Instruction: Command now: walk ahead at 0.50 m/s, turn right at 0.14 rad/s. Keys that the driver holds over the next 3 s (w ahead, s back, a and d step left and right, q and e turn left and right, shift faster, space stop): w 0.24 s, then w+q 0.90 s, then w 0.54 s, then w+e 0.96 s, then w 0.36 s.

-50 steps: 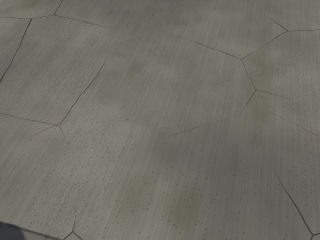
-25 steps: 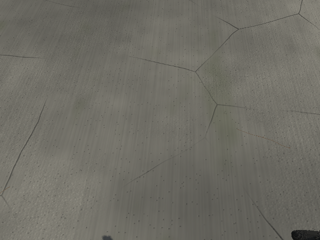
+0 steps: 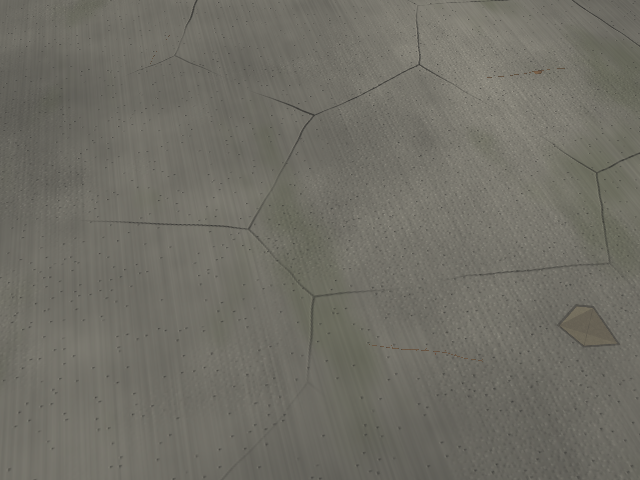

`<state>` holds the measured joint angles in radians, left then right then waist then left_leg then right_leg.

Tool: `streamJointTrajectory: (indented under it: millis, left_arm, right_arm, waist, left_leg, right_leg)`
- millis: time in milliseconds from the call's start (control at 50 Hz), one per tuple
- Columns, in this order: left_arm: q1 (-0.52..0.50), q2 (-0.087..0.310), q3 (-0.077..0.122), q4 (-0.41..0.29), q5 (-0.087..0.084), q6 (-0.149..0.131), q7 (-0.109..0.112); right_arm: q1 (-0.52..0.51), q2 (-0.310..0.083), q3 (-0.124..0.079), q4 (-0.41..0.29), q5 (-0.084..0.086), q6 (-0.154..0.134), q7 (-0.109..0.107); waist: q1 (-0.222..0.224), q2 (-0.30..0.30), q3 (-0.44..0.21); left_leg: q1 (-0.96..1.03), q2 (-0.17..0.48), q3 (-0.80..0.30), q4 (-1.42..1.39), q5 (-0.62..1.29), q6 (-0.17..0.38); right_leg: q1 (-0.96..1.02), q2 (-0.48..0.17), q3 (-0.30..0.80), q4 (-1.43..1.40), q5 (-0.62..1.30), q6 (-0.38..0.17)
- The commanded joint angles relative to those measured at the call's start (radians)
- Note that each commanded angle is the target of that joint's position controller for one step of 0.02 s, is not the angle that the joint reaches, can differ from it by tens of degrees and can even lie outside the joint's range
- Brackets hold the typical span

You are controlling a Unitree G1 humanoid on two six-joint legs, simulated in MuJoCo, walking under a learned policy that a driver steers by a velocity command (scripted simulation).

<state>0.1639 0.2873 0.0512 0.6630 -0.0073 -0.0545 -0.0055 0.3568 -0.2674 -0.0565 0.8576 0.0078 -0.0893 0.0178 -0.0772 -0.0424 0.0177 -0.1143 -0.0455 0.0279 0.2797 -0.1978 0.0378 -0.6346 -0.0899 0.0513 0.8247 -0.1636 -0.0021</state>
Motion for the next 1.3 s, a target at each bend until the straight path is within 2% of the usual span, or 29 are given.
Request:
streamJointTrajectory:
  millis: [20, 120, 160, 180, 200, 220, 240, 260, 300, 340, 480, 620, 680, 720, 740, 760, 780, 800, 820, 840, 880, 980, 1100, 1160, 1200, 1220, 1240, 1260, 1300]
  left_arm:
    - [-0.086, 0.027, -0.003, -0.079, -0.004, -0.022, -0.011]
    - [-0.176, 0.056, 0.005, -0.117, -0.014, -0.029, -0.029]
    - [-0.081, 0.089, 0.024, -0.094, -0.008, -0.031, -0.029]
    - [0.05, 0.132, 0.048, -0.052, -0.001, -0.028, -0.021]
    - [0.232, 0.203, 0.07, -0.022, 0.01, -0.023, -0.01]
    - [0.282, 0.29, 0.085, -0.004, 0.012, -0.016, -0.01]
    - [0.294, 0.195, 0.062, -0.004, 0.0, -0.015, -0.012]
    - [0.227, 0.159, 0.047, -0.008, 0.001, -0.018, -0.012]
    - [0.117, 0.104, 0.03, -0.012, 0.011, -0.023, -0.015]
    - [0.072, 0.081, 0.027, -0.004, 0.019, -0.039, -0.017]
    - [0.081, 0.117, 0.043, 0.063, 0.023, -0.062, 0.002]
    - [0.178, 0.16, 0.058, 0.133, -0.002, -0.027, 0.016]
    - [0.159, 0.196, 0.068, 0.132, -0.007, -0.001, 0.029]
    - [0.137, 0.201, 0.066, 0.122, -0.009, 0.016, 0.042]
    - [0.16, 0.162, 0.048, 0.1, 0.013, 0.006, 0.045]
    - [0.253, 0.023, 0.004, 0.053, 0.034, -0.027, 0.024]
    - [0.137, 0.112, 0.018, 0.047, -0.004, -0.065, 0.007]
    - [0.051, 0.143, 0.026, 0.015, -0.035, -0.084, -0.001]
    - [0.034, 0.131, 0.022, 0.015, -0.022, -0.094, 0.005]
    - [0.03, 0.136, 0.029, 0.021, 0.005, -0.094, 0.012]
    - [0.064, 0.134, 0.036, 0.021, 0.017, -0.07, 0.011]
    - [-0.05, 0.071, 0.016, -0.017, 0.027, -0.044, 0.013]
    - [-0.204, 0.089, 0.016, -0.059, 0.001, -0.064, -0.012]
    - [-0.147, 0.124, 0.033, -0.048, -0.002, -0.077, -0.019]
    - [0.031, 0.163, 0.055, -0.007, 0.019, -0.088, -0.012]
    - [0.165, 0.223, 0.068, 0.004, 0.031, -0.087, -0.008]
    - [0.25, 0.272, 0.086, 0.064, 0.022, -0.071, -0.02]
    - [0.224, 0.175, 0.063, 0.047, -0.004, -0.069, -0.023]
    - [0.12, 0.117, 0.039, 0.033, 0.012, -0.058, -0.019]
  right_arm:
    - [-0.053, -0.184, -0.037, -0.064, 0.012, -0.01, -0.006]
    - [0.017, -0.207, -0.039, -0.02, 0.023, 0.015, -0.008]
    - [-0.004, -0.22, -0.041, -0.016, 0.026, 0.026, -0.013]
    - [0.001, -0.199, -0.032, -0.016, 0.022, 0.028, -0.015]
    - [-0.009, -0.149, -0.009, -0.044, -0.003, 0.023, -0.018]
    - [0.096, -0.039, 0.026, -0.069, -0.007, 0.002, -0.013]
    - [0.046, -0.137, 0.004, -0.055, 0.011, -0.015, -0.007]
    - [-0.033, -0.179, -0.01, -0.08, 0.035, -0.022, -0.002]
    - [-0.095, -0.159, -0.01, -0.084, 0.019, -0.014, -0.005]
    - [-0.058, -0.126, -0.01, -0.07, 0.02, 0.013, -0.005]
    - [-0.171, -0.078, -0.005, -0.105, 0.012, 0.037, 0.001]
    - [-0.37, -0.06, 0.008, -0.206, 0.011, 0.033, 0.04]
    - [-0.328, -0.096, -0.012, -0.229, 0.011, 0.038, 0.053]
    - [-0.079, -0.178, -0.062, -0.176, 0.015, 0.043, 0.041]
    - [0.072, -0.271, -0.095, -0.148, 0.017, 0.054, 0.018]
    - [0.033, -0.343, -0.099, -0.162, 0.021, 0.047, 0.016]
    - [0.066, -0.259, -0.076, -0.179, 0.016, 0.039, 0.017]
    - [0.033, -0.215, -0.065, -0.173, 0.01, 0.03, 0.016]
    - [-0.026, -0.193, -0.058, -0.182, 0.013, 0.026, 0.014]
    - [-0.089, -0.165, -0.05, -0.197, 0.009, 0.027, 0.011]
    - [-0.138, -0.142, -0.042, -0.225, -0.007, 0.026, 0.004]
    - [-0.096, -0.187, -0.056, -0.206, 0.008, 0.027, -0.024]
    - [-0.002, -0.186, -0.058, -0.172, 0.021, 0.047, -0.035]
    - [-0.011, -0.179, -0.058, -0.171, 0.015, 0.054, -0.039]
    - [-0.014, -0.113, -0.035, -0.178, 0.005, 0.051, -0.034]
    - [0.048, -0.058, -0.014, -0.188, -0.014, 0.046, -0.033]
    - [0.173, -0.037, -0.004, -0.193, 0.025, 0.036, -0.032]
    - [0.117, -0.139, -0.022, -0.173, 0.033, 0.034, -0.035]
    - [-0.077, -0.164, -0.029, -0.21, 0.011, 0.036, -0.034]
  waist:
    - [0.009, 0.115, 0.007]
    - [0.001, 0.131, 0.029]
    - [0.074, 0.132, -0.021]
    - [0.135, 0.112, -0.107]
    - [0.21, 0.021, -0.25]
    - [0.156, -0.251, -0.363]
    - [0.195, -0.165, -0.353]
    - [0.185, -0.115, -0.209]
    - [0.132, -0.033, -0.083]
    - [0.081, -0.056, -0.055]
    - [0.087, -0.01, 0.017]
    - [0.157, 0.008, 0.076]
    - [0.107, -0.04, 0.013]
    - [-0.033, -0.033, -0.129]
    - [-0.084, 0.096, -0.231]
    - [0.042, 0.305, -0.324]
    - [-0.044, 0.184, -0.382]
    - [-0.048, 0.147, -0.24]
    - [-0.004, 0.063, -0.155]
    - [0.035, 0.048, -0.101]
    - [0.088, 0.079, -0.079]
    - [0.065, 0.09, -0.024]
    - [0.004, 0.131, -0.019]
    - [0.045, 0.168, -0.029]
    - [0.13, 0.146, -0.143]
    - [0.151, -0.004, -0.285]
    - [0.11, -0.335, -0.349]
    - [0.143, -0.175, -0.243]
    - [0.147, -0.011, -0.057]
  left_leg:
    - [-0.033, 0.233, -0.135, -0.13, 0.215, 0.163]
    - [0.081, 0.294, -0.148, -0.07, 0.259, 0.133]
    - [0.094, 0.279, -0.113, 0.051, 0.462, 0.103]
    - [0.05, 0.233, -0.069, 0.214, 0.561, 0.077]
    - [-0.132, 0.182, -0.023, 0.504, 0.363, 0.035]
    - [-0.515, 0.014, -0.007, 0.851, -0.271, -0.027]
    - [-0.636, 0.049, -0.126, 0.977, -0.378, -0.02]
    - [-0.695, 0.095, -0.121, 0.998, -0.298, -0.008]
    - [-0.632, 0.16, -0.101, 0.905, -0.157, -0.017]
    - [-0.531, 0.183, -0.117, 0.859, -0.093, -0.03]
    - [-0.57, 0.158, -0.129, 0.576, 0.225, -0.054]
    - [-0.601, 0.129, -0.027, 0.345, 0.213, 0.001]
    - [-0.48, 0.054, 0.057, 0.337, 0.054, 0.053]
    - [-0.125, -0.026, 0.079, 0.273, 0.069, 0.115]
    - [0.19, 0.12, -0.165, 0.259, 0.101, 0.182]
    - [0.488, 0.349, -0.741, 0.146, -0.077, 0.372]
    - [0.524, 0.37, -0.831, 0.043, -0.149, 0.365]
    - [0.425, 0.34, -0.679, 0.028, -0.078, 0.321]
    - [0.276, 0.294, -0.563, 0.026, 0.019, 0.287]
    - [0.141, 0.26, -0.482, 0.013, 0.126, 0.268]
    - [0.001, 0.226, -0.421, -0.032, 0.244, 0.271]
    - [-0.149, 0.146, -0.281, -0.054, 0.297, 0.23]
    - [-0.096, 0.152, -0.36, 0.027, 0.115, 0.171]
    - [-0.017, 0.189, -0.435, 0.119, 0.13, 0.147]
    - [-0.052, 0.117, -0.373, 0.33, 0.218, 0.098]
    - [-0.223, 0.027, -0.284, 0.618, -0.005, 0.052]
    - [-0.545, -0.067, -0.193, 0.902, -0.396, -0.006]
    - [-0.65, -0.002, -0.239, 1.002, -0.356, -0.011]
    - [-0.645, 0.061, -0.178, 0.982, -0.203, -0.011]
  right_leg:
    - [0.059, 0.012, -0.031, -0.163, 0.15, 0.009]
    - [0.092, 0.043, -0.044, -0.286, 0.104, -0.029]
    - [0.254, 0.078, -0.077, -0.349, 0.084, -0.065]
    - [0.453, 0.091, -0.087, -0.361, 0.091, -0.094]
    - [0.741, -0.076, 0.095, -0.324, 0.125, -0.16]
    - [1.031, -0.3, 0.549, -0.422, -0.049, -0.318]
    - [1.012, -0.294, 0.65, -0.497, -0.182, -0.317]
    - [0.896, -0.268, 0.5, -0.513, -0.149, -0.276]
    - [0.664, -0.192, 0.301, -0.568, 0.006, -0.238]
    - [0.537, -0.161, 0.197, -0.636, 0.074, -0.225]
    - [0.508, -0.133, -0.071, -0.713, 0.227, -0.188]
    - [0.702, -0.185, -0.18, -0.655, 0.32, -0.148]
    - [0.767, -0.193, -0.222, -0.483, 0.75, -0.113]
    - [0.667, -0.143, -0.266, -0.137, 0.874, -0.064]
    - [0.409, -0.095, -0.269, 0.179, 0.527, -0.02]
    - [-0.024, 0.13, -0.136, 0.494, -0.411, 0.039]
    - [-0.132, 0.107, 0.052, 0.57, -0.424, 0.018]
    - [-0.197, 0.064, 0.047, 0.54, -0.33, -0.003]
    - [-0.163, 0.021, 0.039, 0.453, -0.247, -0.011]
    - [-0.1, -0.005, 0.034, 0.37, -0.202, -0.003]
    - [0.003, -0.024, 0.037, 0.301, -0.16, 0.018]
    - [0.043, 0.013, -0.004, -0.008, 0.074, 0.078]
    - [0.152, 0.085, 0.02, -0.303, 0.234, 0.063]
    - [0.21, 0.082, 0.026, -0.342, 0.124, 0.019]
    - [0.49, 0.029, 0.039, -0.372, 0.124, -0.054]
    - [0.774, -0.148, 0.25, -0.34, 0.097, -0.138]
    - [0.98, -0.31, 0.717, -0.486, -0.197, -0.281]
    - [0.918, -0.292, 0.745, -0.541, -0.425, -0.254]
    - [0.679, -0.211, 0.473, -0.563, -0.249, -0.202]
